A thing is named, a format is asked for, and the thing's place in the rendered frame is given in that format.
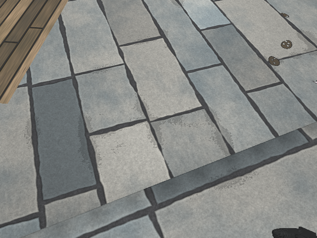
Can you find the right robot hand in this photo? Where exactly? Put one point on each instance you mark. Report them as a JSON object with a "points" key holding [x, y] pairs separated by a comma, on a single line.
{"points": [[299, 232]]}

